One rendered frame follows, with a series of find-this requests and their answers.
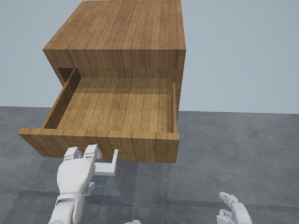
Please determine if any drawer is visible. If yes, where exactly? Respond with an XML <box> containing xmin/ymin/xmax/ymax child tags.
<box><xmin>18</xmin><ymin>68</ymin><xmax>179</xmax><ymax>163</ymax></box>

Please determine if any left robot hand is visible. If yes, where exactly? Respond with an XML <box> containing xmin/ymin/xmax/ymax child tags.
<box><xmin>57</xmin><ymin>144</ymin><xmax>103</xmax><ymax>196</ymax></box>

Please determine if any cabinet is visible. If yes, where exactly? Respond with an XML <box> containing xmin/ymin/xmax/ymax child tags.
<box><xmin>42</xmin><ymin>0</ymin><xmax>186</xmax><ymax>163</ymax></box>

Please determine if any robot left forearm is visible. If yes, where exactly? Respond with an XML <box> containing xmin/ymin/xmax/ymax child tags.
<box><xmin>48</xmin><ymin>192</ymin><xmax>86</xmax><ymax>224</ymax></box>

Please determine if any right robot hand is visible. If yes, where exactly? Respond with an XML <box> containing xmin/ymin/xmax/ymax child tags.
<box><xmin>216</xmin><ymin>191</ymin><xmax>253</xmax><ymax>224</ymax></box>

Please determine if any handle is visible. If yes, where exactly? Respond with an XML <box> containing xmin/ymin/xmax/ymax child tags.
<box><xmin>83</xmin><ymin>148</ymin><xmax>119</xmax><ymax>176</ymax></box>

